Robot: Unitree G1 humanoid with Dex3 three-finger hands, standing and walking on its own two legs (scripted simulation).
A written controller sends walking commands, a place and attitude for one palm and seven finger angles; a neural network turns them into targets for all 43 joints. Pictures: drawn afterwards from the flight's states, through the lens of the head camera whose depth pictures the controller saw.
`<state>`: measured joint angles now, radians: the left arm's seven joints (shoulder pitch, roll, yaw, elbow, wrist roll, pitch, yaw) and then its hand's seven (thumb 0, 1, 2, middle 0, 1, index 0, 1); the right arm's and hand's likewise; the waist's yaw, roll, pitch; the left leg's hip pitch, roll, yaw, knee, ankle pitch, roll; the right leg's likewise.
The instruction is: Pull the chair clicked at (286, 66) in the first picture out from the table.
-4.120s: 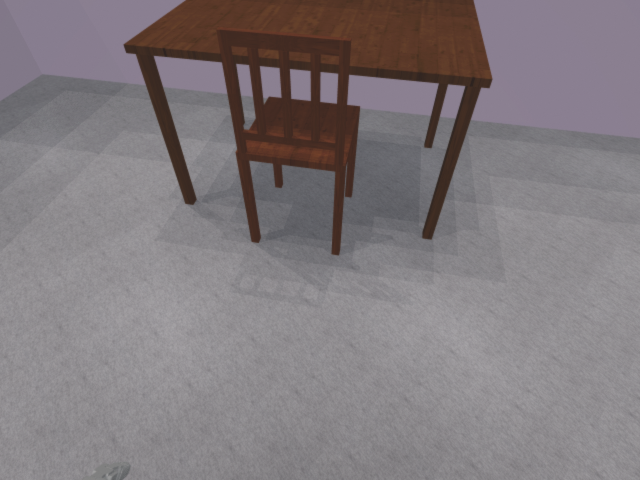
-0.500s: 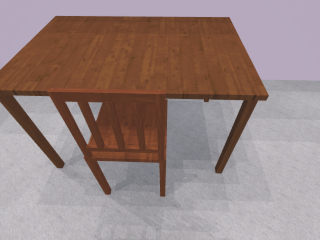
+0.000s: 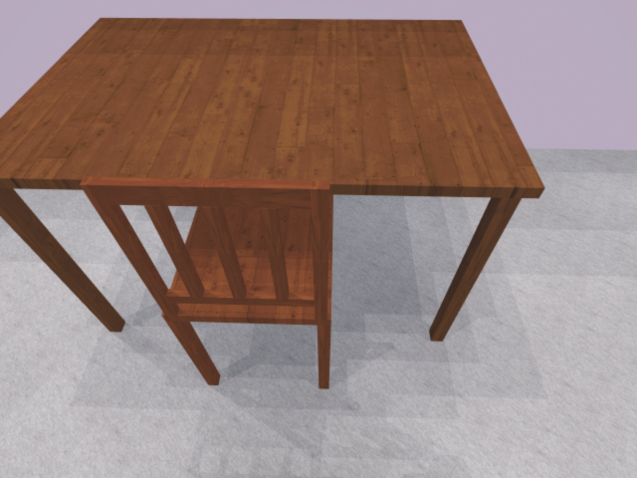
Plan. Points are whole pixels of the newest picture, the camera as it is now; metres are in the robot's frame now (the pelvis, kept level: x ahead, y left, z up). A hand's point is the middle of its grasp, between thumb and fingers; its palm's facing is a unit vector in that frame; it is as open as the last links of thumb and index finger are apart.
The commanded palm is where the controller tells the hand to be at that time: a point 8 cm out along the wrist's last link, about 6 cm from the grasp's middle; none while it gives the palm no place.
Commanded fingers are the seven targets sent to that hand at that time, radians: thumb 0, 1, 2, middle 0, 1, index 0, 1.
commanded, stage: come to a stop and stand still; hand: left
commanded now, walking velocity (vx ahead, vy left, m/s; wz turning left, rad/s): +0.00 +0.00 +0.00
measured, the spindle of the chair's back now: (227, 255) +0.48 +0.21 -0.09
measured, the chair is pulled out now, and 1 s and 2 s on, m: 0.00 0.00 0.00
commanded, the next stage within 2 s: look again from close up in 1.10 s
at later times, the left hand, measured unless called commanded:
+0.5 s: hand out of the picture -0.01 +0.12 -0.17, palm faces +0.06 -0.99 -0.16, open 7.3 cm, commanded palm none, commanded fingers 0.00 0.90 0.90 -0.20 -0.30 -0.20 -0.30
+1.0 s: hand out of the picture +0.00 +0.11 -0.17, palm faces +0.10 -0.98 -0.16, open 7.3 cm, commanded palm none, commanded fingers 0.00 0.90 0.90 -0.20 -0.30 -0.20 -0.30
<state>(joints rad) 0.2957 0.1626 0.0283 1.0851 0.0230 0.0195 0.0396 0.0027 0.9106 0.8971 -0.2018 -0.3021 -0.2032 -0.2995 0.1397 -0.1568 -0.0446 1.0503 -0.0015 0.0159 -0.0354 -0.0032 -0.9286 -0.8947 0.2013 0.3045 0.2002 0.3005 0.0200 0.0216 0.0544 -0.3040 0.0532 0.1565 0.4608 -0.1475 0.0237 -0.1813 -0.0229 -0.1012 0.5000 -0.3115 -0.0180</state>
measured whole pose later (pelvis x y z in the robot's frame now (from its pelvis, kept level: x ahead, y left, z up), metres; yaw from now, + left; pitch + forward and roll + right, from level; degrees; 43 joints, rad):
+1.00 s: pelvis +0.05 -0.03 +0.00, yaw +2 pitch -1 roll +1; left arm 0.36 0.10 0.00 1.16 0.01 -0.02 0.05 0.00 0.91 0.90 -0.20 -0.30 -0.20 -0.30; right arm 0.28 -0.13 0.00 1.17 -0.01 -0.01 -0.05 0.01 -0.93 -0.90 0.20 0.30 0.20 0.30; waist 0.01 -0.01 0.02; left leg -0.20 0.07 0.11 0.42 -0.20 -0.03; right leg -0.02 0.01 -0.14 0.37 -0.34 -0.05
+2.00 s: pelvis +0.05 +0.03 +0.00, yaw +0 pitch +0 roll +0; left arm 0.33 0.17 -0.01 1.07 0.01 0.00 0.04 0.00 0.91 0.90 -0.20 -0.30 -0.20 -0.30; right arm 0.25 -0.17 0.01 1.07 0.00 -0.02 -0.03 0.01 -0.93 -0.90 0.20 0.30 0.20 0.30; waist 0.01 -0.02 0.04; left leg -0.24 -0.03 0.12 0.48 -0.25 0.07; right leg -0.10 -0.07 -0.08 0.46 -0.36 0.04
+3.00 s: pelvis -0.01 -0.02 -0.09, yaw +2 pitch +15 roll -1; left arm 0.35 0.22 0.25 0.07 -0.32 -0.31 -0.27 0.01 0.10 0.55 -0.13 -0.18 -0.13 -0.17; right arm 0.27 -0.17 0.00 0.60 0.03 -0.19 -0.08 0.02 -0.91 -0.89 0.20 0.31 0.20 0.30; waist -0.03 0.04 -0.14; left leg -0.95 0.07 0.01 1.12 -0.42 -0.01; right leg -0.80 0.03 -0.09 1.13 -0.59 -0.05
